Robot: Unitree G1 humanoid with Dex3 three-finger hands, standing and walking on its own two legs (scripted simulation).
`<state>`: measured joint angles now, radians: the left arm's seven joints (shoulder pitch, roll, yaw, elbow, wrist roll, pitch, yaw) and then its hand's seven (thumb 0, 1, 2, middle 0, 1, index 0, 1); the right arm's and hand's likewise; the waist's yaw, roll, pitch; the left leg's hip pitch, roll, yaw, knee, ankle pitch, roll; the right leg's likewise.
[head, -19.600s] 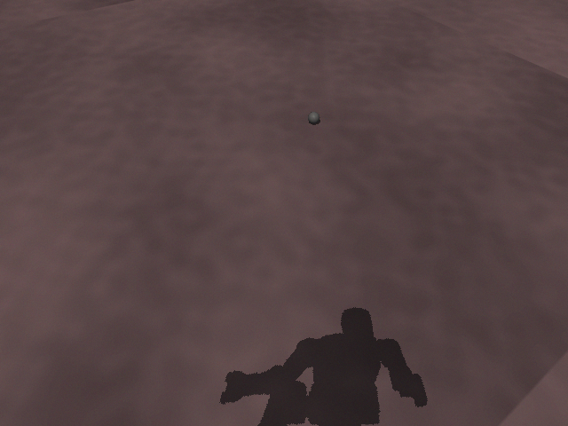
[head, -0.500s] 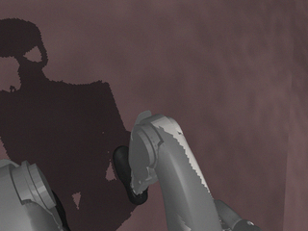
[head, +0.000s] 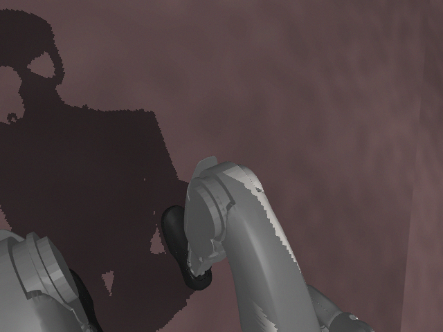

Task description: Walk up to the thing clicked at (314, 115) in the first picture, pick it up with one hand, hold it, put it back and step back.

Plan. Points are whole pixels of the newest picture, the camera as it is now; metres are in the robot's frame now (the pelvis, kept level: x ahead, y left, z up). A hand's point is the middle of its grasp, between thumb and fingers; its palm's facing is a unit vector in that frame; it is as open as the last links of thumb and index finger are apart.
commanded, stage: close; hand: left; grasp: from above
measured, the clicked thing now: out of the picture +0.47 +0.34 -0.27
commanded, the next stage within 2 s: settle in 0.82 s
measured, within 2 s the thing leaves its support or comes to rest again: leaves its support in 1.20 s
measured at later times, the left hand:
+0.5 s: hand out of the picture +0.45 +0.34 -0.25, palm faces -0.44 -0.15 -0.89, open 9.5 cm
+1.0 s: hand out of the picture +0.45 +0.34 -0.25, palm faces -0.44 -0.16 -0.88, open 9.3 cm
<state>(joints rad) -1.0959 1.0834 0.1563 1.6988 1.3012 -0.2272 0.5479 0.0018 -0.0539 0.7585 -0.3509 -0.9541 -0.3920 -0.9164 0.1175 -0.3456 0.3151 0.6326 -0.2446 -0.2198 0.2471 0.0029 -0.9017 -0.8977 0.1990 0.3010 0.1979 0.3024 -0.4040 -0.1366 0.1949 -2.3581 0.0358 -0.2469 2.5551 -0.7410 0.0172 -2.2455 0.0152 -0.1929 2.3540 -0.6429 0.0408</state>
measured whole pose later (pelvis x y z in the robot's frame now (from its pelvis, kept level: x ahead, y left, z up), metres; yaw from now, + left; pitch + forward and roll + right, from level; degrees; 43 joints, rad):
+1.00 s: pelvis +0.00 +0.00 +0.00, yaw +0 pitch +28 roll -15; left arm -1.11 1.11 0.15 1.72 1.30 -0.24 0.55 0.06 0.16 0.50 -0.77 -0.79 -0.61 -0.69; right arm 0.12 -0.36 0.33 0.63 -0.25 -0.23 0.24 0.00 -0.90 -0.90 0.20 0.30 0.20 0.30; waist -0.41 -0.15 0.21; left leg -2.36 0.04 -0.25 2.56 -0.73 0.02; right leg -2.25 0.02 -0.19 2.35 -0.62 0.04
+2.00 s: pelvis -0.01 -0.01 +0.03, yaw +6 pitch +34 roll -10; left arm -1.02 0.84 0.08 1.34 1.24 -0.18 0.23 0.05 0.11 0.51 -0.85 -0.71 -0.69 -0.63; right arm 0.19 -0.32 0.13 0.64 -0.12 -0.04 0.17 0.00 -0.91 -0.90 0.20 0.30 0.20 0.30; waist -0.29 0.01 0.00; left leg -2.33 0.02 -0.14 2.39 -0.67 0.02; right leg -2.25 -0.02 -0.11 2.27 -0.62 0.02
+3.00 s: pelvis +0.00 +0.00 +0.26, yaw +12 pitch +27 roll -4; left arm -0.48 0.54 -0.07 0.77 1.00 -0.01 0.05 0.01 0.11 0.68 -0.73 -0.87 -0.56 -0.75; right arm 0.18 -0.25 -0.01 0.67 0.03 0.05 0.00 0.01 -0.91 -0.90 0.20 0.30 0.20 0.30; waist -0.11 0.05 -0.18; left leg -1.54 0.03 -0.04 1.66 -0.60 0.02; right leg -1.50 -0.02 -0.05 1.58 -0.56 0.03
